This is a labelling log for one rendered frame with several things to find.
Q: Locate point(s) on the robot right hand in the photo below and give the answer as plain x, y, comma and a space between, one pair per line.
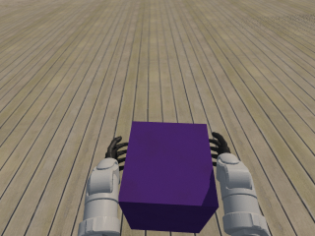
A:
222, 146

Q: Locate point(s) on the robot left forearm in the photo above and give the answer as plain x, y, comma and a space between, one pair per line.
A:
101, 201

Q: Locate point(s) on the robot left hand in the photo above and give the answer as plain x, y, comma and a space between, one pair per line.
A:
112, 151

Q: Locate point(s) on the robot right forearm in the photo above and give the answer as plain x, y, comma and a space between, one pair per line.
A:
242, 215

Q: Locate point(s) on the carton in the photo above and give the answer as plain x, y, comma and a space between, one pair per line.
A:
168, 180

